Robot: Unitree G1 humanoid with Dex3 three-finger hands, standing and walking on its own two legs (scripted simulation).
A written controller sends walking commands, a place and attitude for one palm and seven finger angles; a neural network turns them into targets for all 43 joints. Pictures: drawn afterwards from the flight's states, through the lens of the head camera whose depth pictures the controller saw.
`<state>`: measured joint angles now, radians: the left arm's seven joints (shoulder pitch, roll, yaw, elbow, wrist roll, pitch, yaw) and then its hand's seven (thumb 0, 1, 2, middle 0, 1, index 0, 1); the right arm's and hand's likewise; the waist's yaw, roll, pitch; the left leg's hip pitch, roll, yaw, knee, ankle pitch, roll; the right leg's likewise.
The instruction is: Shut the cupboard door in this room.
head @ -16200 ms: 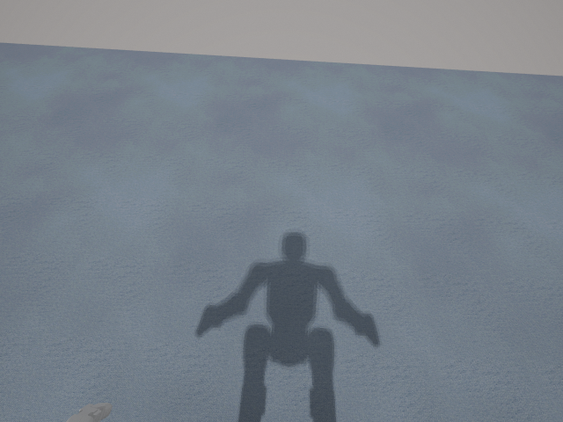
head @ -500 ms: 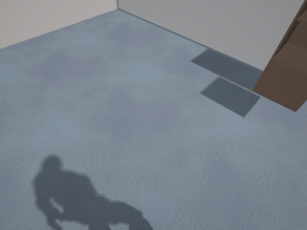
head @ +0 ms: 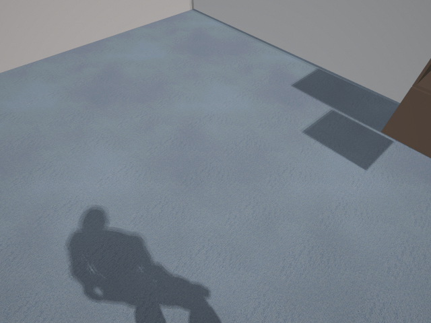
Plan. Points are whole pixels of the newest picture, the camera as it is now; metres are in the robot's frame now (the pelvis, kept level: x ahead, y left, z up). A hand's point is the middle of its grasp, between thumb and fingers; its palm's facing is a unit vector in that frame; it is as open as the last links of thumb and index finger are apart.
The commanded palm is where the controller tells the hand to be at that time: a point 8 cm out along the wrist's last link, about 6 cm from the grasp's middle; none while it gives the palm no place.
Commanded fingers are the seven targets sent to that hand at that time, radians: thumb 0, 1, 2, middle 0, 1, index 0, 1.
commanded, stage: turn or walk to find it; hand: left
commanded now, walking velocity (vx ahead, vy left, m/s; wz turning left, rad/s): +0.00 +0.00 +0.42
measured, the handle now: out of the picture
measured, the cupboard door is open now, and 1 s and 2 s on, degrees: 89 89 89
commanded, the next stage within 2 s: none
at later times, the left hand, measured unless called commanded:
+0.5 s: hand out of the picture -0.02 +0.25 -0.17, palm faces +0.23 -0.94 -0.25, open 7.4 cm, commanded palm none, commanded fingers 0.00 0.90 0.90 -0.20 -0.30 -0.20 -0.30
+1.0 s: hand out of the picture -0.06 +0.16 -0.15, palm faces +0.44 -0.86 -0.27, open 7.3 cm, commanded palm none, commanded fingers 0.00 0.90 0.90 -0.20 -0.30 -0.20 -0.30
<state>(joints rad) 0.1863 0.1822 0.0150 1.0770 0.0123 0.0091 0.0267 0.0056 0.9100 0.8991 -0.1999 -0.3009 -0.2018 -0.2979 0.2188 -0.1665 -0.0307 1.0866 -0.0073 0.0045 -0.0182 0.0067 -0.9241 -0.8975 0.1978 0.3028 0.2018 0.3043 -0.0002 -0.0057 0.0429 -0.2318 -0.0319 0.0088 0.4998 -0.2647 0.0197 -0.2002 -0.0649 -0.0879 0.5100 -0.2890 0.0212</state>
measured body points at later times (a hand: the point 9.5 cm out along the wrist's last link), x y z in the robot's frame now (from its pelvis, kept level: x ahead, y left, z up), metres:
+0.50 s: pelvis -0.03 +0.02 +0.00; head +0.01 +0.05 +0.45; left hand -0.03 +0.30 -0.15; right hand +0.10 -0.20 -0.14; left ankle -0.04 +0.13 -0.74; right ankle -0.03 -0.11 -0.67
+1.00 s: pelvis -0.03 -0.04 +0.01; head +0.03 -0.05 +0.45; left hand -0.08 +0.20 -0.13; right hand +0.12 -0.25 -0.16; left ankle -0.13 +0.10 -0.65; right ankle +0.00 -0.11 -0.74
